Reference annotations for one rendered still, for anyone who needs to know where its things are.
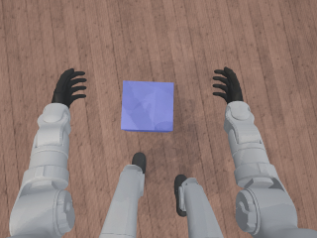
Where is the left robot upper arm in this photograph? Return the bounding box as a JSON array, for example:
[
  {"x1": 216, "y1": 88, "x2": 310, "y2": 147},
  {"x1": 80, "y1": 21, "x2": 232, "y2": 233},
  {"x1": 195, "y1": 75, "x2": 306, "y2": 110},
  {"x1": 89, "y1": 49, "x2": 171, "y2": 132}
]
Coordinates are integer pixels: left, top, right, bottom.
[{"x1": 6, "y1": 188, "x2": 75, "y2": 238}]

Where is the robot right foot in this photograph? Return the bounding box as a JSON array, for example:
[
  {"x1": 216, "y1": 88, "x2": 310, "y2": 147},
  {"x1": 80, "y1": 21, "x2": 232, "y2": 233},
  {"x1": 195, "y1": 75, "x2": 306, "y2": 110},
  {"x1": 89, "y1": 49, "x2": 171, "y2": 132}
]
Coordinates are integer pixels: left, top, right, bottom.
[{"x1": 174, "y1": 175, "x2": 187, "y2": 217}]

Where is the robot left forearm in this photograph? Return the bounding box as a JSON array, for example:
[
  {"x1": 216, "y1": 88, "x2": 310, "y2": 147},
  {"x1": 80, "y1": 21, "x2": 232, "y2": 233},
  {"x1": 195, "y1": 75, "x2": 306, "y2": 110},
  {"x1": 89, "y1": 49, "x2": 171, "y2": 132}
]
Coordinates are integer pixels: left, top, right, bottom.
[{"x1": 9, "y1": 102, "x2": 71, "y2": 236}]

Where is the carton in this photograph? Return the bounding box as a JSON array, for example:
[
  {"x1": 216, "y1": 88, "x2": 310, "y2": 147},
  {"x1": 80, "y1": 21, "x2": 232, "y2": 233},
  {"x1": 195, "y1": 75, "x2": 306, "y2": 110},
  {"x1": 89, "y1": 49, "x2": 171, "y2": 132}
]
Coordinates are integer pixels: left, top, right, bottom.
[{"x1": 121, "y1": 80, "x2": 174, "y2": 133}]

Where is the robot right hand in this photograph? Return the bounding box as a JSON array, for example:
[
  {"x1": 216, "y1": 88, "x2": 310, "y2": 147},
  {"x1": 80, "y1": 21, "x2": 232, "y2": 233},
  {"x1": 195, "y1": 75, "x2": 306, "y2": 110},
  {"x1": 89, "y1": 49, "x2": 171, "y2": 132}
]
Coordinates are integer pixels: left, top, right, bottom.
[{"x1": 212, "y1": 66, "x2": 244, "y2": 105}]

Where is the robot right forearm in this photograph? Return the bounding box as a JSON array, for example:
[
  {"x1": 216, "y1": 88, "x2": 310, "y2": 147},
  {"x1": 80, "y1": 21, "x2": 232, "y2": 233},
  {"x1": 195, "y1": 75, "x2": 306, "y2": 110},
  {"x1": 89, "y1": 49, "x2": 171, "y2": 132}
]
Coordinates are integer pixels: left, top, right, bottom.
[{"x1": 223, "y1": 101, "x2": 298, "y2": 224}]

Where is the right robot upper arm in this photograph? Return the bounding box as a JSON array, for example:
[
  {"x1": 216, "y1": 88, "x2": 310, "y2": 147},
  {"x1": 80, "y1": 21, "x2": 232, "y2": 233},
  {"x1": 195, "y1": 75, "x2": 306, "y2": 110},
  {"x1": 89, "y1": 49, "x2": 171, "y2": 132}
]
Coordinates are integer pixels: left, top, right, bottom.
[{"x1": 235, "y1": 187, "x2": 317, "y2": 238}]

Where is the robot left hand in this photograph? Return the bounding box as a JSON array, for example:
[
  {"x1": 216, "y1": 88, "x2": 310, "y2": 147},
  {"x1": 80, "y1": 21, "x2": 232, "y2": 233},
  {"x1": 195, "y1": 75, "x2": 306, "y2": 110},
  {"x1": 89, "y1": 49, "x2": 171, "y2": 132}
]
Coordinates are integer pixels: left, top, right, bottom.
[{"x1": 52, "y1": 68, "x2": 87, "y2": 109}]

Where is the left robot shin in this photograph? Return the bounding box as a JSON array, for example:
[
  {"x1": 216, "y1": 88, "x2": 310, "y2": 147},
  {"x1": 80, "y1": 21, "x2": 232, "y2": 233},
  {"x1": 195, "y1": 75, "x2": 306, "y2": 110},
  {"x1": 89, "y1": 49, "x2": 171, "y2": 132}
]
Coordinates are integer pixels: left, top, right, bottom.
[{"x1": 120, "y1": 165, "x2": 143, "y2": 176}]

